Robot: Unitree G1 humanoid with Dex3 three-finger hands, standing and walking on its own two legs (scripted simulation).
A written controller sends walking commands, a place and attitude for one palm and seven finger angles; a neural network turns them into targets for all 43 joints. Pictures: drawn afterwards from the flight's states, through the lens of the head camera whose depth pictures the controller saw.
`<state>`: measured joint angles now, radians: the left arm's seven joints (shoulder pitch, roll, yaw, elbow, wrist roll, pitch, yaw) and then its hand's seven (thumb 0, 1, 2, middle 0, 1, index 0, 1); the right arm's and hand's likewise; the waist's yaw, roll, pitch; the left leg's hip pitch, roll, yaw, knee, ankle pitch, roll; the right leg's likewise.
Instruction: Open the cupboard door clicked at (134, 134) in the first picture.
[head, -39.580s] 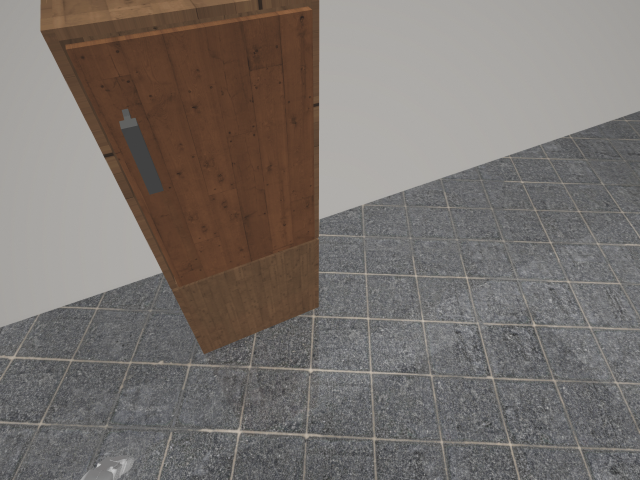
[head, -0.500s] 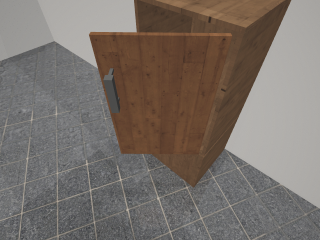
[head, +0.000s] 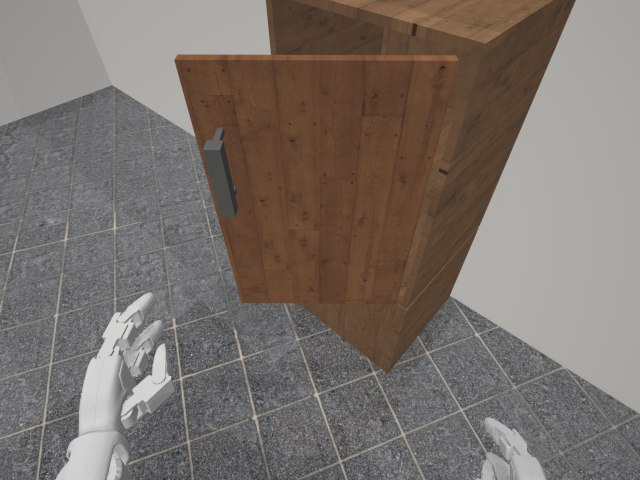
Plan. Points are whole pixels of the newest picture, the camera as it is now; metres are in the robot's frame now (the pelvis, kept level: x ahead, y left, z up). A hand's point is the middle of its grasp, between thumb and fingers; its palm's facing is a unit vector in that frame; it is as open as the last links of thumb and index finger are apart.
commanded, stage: raise the hand with hooked fingers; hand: left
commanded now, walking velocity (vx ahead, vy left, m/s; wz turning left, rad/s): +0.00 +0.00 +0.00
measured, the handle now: (224, 173) +0.55 +0.17 +0.09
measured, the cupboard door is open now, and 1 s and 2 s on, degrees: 41 41 41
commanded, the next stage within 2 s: move the hooked fingers beside the handle in 1.86 s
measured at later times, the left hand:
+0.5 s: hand (158, 405) +0.21 +0.20 +0.02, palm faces -0.09 -1.00 -0.04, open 10.5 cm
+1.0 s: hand (80, 351) +0.25 +0.27 +0.08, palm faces +0.05 -1.00 -0.04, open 13.3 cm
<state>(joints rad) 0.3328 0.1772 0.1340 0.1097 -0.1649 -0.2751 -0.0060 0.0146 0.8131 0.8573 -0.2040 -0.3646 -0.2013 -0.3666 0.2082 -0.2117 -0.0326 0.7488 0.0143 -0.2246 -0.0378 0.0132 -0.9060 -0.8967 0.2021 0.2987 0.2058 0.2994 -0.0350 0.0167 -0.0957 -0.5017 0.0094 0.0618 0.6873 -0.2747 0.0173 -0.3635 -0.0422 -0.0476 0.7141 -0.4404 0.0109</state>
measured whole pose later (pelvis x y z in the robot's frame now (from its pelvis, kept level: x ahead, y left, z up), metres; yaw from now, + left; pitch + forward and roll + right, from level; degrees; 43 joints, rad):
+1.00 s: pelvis -0.01 +0.02 -0.01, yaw +0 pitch +7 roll -3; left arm 0.12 0.36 0.36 0.15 -0.36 -0.24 -0.39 0.00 -0.34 0.37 -0.29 -1.10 -0.29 -1.10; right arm 0.24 -0.24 0.03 0.57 0.05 -0.23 -0.08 0.02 -0.90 -0.90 0.20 0.30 0.21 0.30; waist 0.01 0.02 -0.09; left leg -0.63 0.03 0.03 0.84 -0.32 0.04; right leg -0.44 -0.01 -0.07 0.78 -0.45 0.02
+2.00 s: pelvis -0.02 -0.01 +0.00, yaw +0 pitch +4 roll -1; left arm -0.08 0.42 0.42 0.41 -0.36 -0.14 -0.50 -0.01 -0.50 0.30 -0.30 -1.20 -0.30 -1.20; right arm 0.27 -0.28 0.04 0.60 0.07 -0.20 -0.10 0.02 -0.90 -0.90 0.20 0.30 0.21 0.30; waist 0.01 0.05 -0.05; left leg -0.51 0.05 0.02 0.70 -0.26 0.00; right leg -0.35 0.01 -0.07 0.69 -0.40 -0.02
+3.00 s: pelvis -0.02 +0.00 -0.01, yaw -1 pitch +10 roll -2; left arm -0.67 0.52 0.41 0.98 -0.20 -0.24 -0.39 -0.01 -0.50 0.30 -0.30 -1.20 -0.30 -1.20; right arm 0.33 -0.28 0.04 0.63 0.05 -0.05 -0.07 0.01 -0.90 -0.90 0.20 0.30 0.21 0.30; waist -0.08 0.02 -0.06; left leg -0.68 0.05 0.03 0.79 -0.29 0.02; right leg -0.52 0.01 -0.06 0.76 -0.42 0.00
